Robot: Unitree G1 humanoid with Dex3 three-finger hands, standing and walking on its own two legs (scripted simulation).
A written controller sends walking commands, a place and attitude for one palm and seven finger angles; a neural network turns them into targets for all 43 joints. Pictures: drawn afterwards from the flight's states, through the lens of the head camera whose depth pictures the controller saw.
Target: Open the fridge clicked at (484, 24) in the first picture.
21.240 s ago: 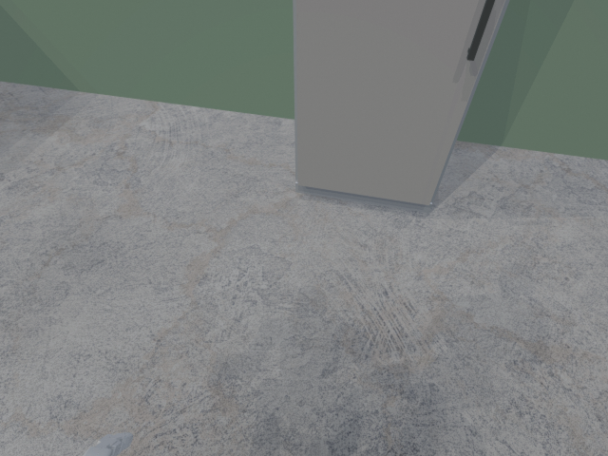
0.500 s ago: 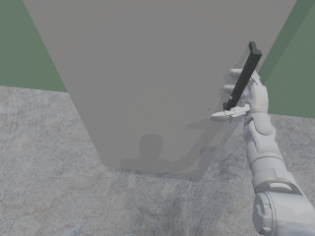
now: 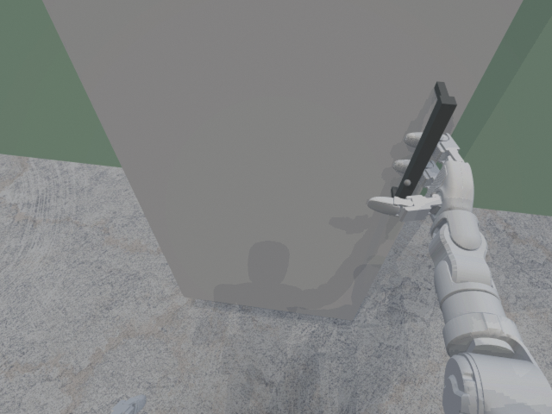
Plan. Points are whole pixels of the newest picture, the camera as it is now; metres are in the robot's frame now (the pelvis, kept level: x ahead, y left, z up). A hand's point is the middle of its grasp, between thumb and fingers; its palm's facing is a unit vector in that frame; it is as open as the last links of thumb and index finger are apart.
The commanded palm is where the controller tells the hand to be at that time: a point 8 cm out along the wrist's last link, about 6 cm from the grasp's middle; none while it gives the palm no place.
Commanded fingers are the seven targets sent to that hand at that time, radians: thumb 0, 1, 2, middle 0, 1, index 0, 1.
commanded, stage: grip the handle and tug to test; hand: right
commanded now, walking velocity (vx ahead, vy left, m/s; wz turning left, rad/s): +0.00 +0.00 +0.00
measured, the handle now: (415, 156) +0.50 -0.16 +0.12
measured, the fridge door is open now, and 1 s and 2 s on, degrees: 0 0 17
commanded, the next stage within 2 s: pull the door a little, standing still in 1.18 s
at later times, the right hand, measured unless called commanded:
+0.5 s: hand (406, 179) +0.44 -0.14 +0.12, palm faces +0.02 +1.00 +0.03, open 5.6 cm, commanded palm +0.41 -0.19 +0.12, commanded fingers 0.00 -0.90 -0.90 0.45 1.40 0.45 1.40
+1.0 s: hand (404, 180) +0.44 -0.13 +0.12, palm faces +0.03 +1.00 +0.02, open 5.5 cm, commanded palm +0.39 -0.18 +0.12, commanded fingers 0.00 -0.90 -0.90 0.45 1.40 0.45 1.40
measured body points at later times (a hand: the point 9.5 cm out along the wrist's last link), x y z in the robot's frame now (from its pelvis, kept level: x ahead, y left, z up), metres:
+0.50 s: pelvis +0.00 +0.00 +0.00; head +0.04 +0.00 +0.45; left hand +0.08 +0.25 -0.11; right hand +0.43 -0.19 +0.12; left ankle +0.01 +0.11 -0.72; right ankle -0.01 -0.11 -0.72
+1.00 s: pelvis +0.00 +0.00 +0.00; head +0.04 +0.00 +0.45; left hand +0.08 +0.25 -0.11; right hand +0.43 -0.19 +0.12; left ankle +0.01 +0.11 -0.72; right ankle -0.01 -0.11 -0.72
